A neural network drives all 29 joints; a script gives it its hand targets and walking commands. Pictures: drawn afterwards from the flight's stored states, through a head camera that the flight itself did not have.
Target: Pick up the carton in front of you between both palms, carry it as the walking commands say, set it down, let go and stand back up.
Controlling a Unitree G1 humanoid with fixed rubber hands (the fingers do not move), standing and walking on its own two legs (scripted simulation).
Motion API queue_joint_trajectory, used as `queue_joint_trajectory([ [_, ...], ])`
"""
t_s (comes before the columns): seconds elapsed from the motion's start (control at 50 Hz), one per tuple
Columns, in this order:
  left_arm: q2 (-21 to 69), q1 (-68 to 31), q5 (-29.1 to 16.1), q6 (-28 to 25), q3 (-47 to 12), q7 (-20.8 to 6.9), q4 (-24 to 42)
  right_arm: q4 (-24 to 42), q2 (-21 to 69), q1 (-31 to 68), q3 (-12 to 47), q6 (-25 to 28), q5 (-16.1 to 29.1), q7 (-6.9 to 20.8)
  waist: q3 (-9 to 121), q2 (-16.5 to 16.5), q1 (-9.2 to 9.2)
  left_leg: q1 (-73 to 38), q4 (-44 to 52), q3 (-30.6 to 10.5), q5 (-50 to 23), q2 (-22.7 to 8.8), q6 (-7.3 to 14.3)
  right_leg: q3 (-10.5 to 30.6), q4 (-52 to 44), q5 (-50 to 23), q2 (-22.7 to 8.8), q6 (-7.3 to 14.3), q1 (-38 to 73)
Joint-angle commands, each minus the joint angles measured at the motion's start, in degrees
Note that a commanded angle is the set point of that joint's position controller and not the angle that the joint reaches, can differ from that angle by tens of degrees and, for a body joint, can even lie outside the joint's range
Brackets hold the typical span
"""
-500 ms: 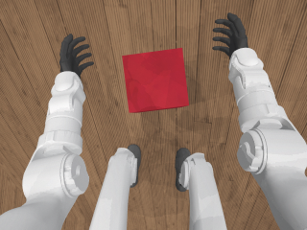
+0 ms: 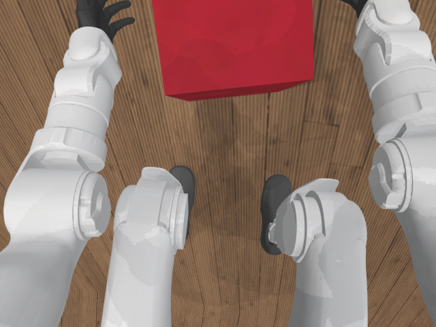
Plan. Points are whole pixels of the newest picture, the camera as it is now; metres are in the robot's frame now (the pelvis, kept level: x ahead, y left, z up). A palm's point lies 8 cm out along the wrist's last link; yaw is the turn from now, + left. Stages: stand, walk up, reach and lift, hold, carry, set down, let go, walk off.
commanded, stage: reach and lift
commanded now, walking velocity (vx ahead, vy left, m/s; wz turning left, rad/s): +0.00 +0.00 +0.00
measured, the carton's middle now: (230, 35) +0.54 +0.01 -0.27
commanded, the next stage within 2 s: none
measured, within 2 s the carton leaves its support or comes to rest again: leaves its support in 0.96 s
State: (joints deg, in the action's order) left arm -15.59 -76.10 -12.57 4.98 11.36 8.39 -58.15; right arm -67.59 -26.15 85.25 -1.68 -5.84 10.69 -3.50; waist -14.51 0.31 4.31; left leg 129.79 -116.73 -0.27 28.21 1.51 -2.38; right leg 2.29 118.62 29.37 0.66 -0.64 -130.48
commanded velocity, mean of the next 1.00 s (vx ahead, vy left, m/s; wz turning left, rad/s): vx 0.00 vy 0.00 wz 0.00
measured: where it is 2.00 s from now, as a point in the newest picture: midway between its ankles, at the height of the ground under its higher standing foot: (224, 223)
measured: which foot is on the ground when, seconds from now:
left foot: down 0.00-1.00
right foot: down 0.00-1.00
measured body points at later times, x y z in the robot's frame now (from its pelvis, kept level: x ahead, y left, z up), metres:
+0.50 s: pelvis +0.02 +0.00 -0.03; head +0.39 -0.01 +0.22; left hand +0.54 +0.18 -0.21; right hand +0.59 -0.16 -0.21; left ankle +0.13 +0.12 -0.36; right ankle +0.12 -0.12 -0.36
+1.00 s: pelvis +0.01 +0.00 -0.04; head +0.37 -0.02 +0.22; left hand +0.56 +0.17 -0.19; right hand +0.58 -0.14 -0.21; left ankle +0.13 +0.12 -0.36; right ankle +0.12 -0.12 -0.36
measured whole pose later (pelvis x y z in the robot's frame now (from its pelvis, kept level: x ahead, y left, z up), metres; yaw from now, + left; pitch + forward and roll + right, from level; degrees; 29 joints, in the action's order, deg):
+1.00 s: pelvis +0.01 +0.00 -0.04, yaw +0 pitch +37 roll +2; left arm -13.3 -81.2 -9.2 9.2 15.0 8.7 -58.4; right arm -62.8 -17.6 84.9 -3.8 -10.1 5.3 -6.9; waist -18.5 -1.4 3.2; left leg 131.5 -126.4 -0.8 31.6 2.0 -2.7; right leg 2.1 128.1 32.7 1.0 -0.6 -132.0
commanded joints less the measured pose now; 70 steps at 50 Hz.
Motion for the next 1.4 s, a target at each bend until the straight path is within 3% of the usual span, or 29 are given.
queue_joint_trajectory([
  [0.0, -8.04, -18.43, 0.58, -3.1, 0.51, 0.08, 0.11, -0.24, -7.07, 20.07, 1.85, 3.05, 2.04, 0.22, 61.42, 2.67, 2.09, -32.35, 5.08, 2.95, -7.51, -1.04, -1.15, -0.98, -5.63, -4.52, -0.54, 0.1, 31.69],
  [0.08, -9.12, -19.34, -0.57, -4.47, -0.42, 0.59, 0.79, 1.68, -7.65, 21.39, 3.74, 4.48, 3.39, -0.64, 67.5, 3.74, 2.4, -35.04, 2.25, 2.93, -14.64, -0.83, -1.0, -1.02, -2.72, -11.86, -0.3, -0.25, 36.41],
  [0.16, -9.39, -19.19, -3.32, -4.92, -2.03, 0.38, 4.0, 7.55, -6.74, 22.48, 4.02, 5.02, 2.59, -2.09, 73.65, 7.11, 1.04, -34.96, 0.78, 2.92, -19.35, -0.01, -0.62, -1.67, -1.01, -19.12, 0.11, -0.7, 43.06],
  [0.2, -8.34, -17.41, -3.92, -4.6, -2.99, -0.14, 0.33, 7.72, -5.31, 21.18, 4.02, 4.89, 2.51, -2.39, 71.37, 7.85, -0.04, -33.35, 0.24, 3.01, -19.55, 0.41, -0.49, -1.98, -1.07, -20.43, 0.48, -0.83, 43.43],
  [0.24, -7.48, -15.48, -3.69, -4.64, -3.12, -0.47, -2.1, 7.75, -3.17, 19.48, 4.49, 4.84, 2.76, -2.33, 69.33, 8.02, 0.2, -31.59, 0.1, 3.31, -18.92, 0.66, -0.65, -2.08, -0.87, -20.46, 0.62, -1.05, 43.44],
  [0.34, -8.0, -12.41, -1.14, -5.53, -0.99, -0.19, -3.12, 3.48, -0.71, 12.77, 2.85, 4.18, 1.8, -1.88, 63.99, 4.53, 2.25, -29.87, 1.32, 3.54, -17.45, 0.85, -1.15, -1.64, -0.95, -17.25, 1.06, -1.27, 37.8],
  [0.44, -6.2, -14.57, 0.75, -6.27, -1.17, -0.19, -0.59, 2.46, 0.4, 12.86, 1.25, 4.7, 1.2, -1.5, 60.89, 2.33, 1.17, -29.5, 0.89, 3.08, -17.9, 0.6, -0.87, -1.36, -1.24, -16.36, 1.65, -0.98, 31.15],
  [0.52, -1.68, -17.82, -1.17, -6.08, -4.53, -0.24, 1.69, 4.05, 3.15, 16.51, 3.95, 5.39, 2.16, -1.9, 62.13, 2.33, 0.33, -31.37, 1.29, 2.92, -17.23, 1.08, -0.67, -1.61, -2.04, -15.09, 1.99, -0.44, 31.37],
  [0.6, 8.98, -23.7, -3.8, -5.16, -9.42, -1.22, 1.79, 5.01, 11.7, 23.02, 7.89, 5.26, 3.02, -1.36, 62.64, 2.66, -0.8, -33.39, 1.77, 2.84, -13.59, 2.24, -0.77, -2.44, -2.57, -11.28, 2.78, 0.26, 33.59],
  [0.64, 17.29, -27.69, -2.59, -3.93, -9.31, -2.97, -0.08, 4.79, 19.53, 27.25, 7.85, 4.57, 0.92, 0.34, 60.41, 3.02, -1.64, -32.19, 1.42, 2.97, -10.13, 3.09, -1.02, -2.76, -2.52, -8.26, 3.18, 0.56, 33.11],
  [0.68, 35.05, -35.63, -0.16, -2.35, -11.03, -7.43, 0.17, 4.63, 38.63, 33.19, 9.28, 3.08, -1.96, 4.84, 56.64, 3.93, -1.65, -30.96, 0.83, 3.16, -8.0, 4.72, -0.67, -3.17, -2.13, -5.55, 4.36, 0.85, 30.69],
  [0.72, 44.64, -39.3, 2.71, -0.89, -10.77, -11.54, 1.14, 5.12, 49.99, 32.68, 8.11, 1.72, -4.0, 8.61, 54.24, 4.48, -1.87, -28.93, 0.16, 4.23, -7.32, 5.3, -0.56, -3.33, -1.98, -5.44, 4.89, 0.75, 29.67],
  [0.82, 54.01, -40.75, 2.47, 1.99, -12.38, -15.82, 7.23, 11.86, 61.6, 31.63, 8.34, -0.62, -2.86, 12.45, 62.91, 4.04, -1.11, -29.93, -1.26, 5.71, -13.57, 5.94, 0.37, -4.7, -0.48, -12.85, 5.92, 0.49, 33.76],
  [0.98, 68.08, -37.0, -1.31, 7.55, -19.23, -16.25, 23.13, 34.83, 73.8, 33.08, 16.17, -5.02, 0.85, 12.11, 101.64, 5.13, -0.67, -45.54, -0.07, 6.26, -29.21, 7.35, -0.03, -7.31, -0.7, -29.14, 7.19, 0.03, 51.31],
  [1.04, 70.75, -31.55, 2.39, 10.64, -18.6, -16.75, 22.52, 36.87, 78.14, 29.24, 16.13, -7.44, -1.36, 11.8, 100.15, 5.58, -0.33, -40.85, 3.2, 6.63, -25.02, 7.8, -0.17, -7.44, -3.65, -27.01, 7.39, -0.5, 52.62],
  [1.08, 72.6, -29.28, 4.37, 11.73, -19.29, -17.43, 23.21, 33.6, 80.9, 23.88, 15.15, -8.89, -3.47, 11.81, 95.73, 5.4, -1.13, -37.17, 5.95, 6.79, -21.24, 7.9, 0.05, -7.49, -6.37, -24.52, 7.8, -0.62, 50.54],
  [1.14, 71.95, -27.03, 8.58, 12.81, -17.39, -18.26, 20.52, 25.23, 81.96, 15.71, 9.89, -11.0, -8.04, 12.71, 81.29, 3.51, -1.58, -33.12, 10.47, 6.03, -11.81, 7.43, 0.62, -6.85, -11.83, -13.45, 8.16, -0.19, 39.79],
  [1.22, 69.94, -24.49, 14.94, 13.81, -9.4, -18.4, 14.33, 17.57, 81.02, 13.93, 1.3, -12.05, -13.33, 13.64, 66.55, 1.86, -0.26, -29.49, 16.09, 5.94, -1.81, 7.41, 1.49, -6.31, -18.08, -1.89, 8.53, 0.73, 31.86],
  [1.3, 70.26, -23.88, 19.13, 14.62, -4.3, -18.73, 11.81, 17.99, 80.04, 17.35, -2.55, -12.29, -16.2, 14.2, 67.17, 2.0, 1.08, -32.18, 20.53, 5.87, 0.84, 7.93, 2.05, -6.34, -22.3, 1.18, 8.77, 1.04, 34.08],
  [1.38, 72.76, -24.2, 18.78, 15.54, -5.09, -19.68, 12.32, 19.9, 80.73, 17.92, -2.24, -12.97, -17.34, 14.13, 73.93, 2.92, -0.58, -36.44, 23.4, 5.56, -0.33, 8.19, 1.72, -6.36, -25.58, -0.31, 8.94, 0.77, 40.3],
])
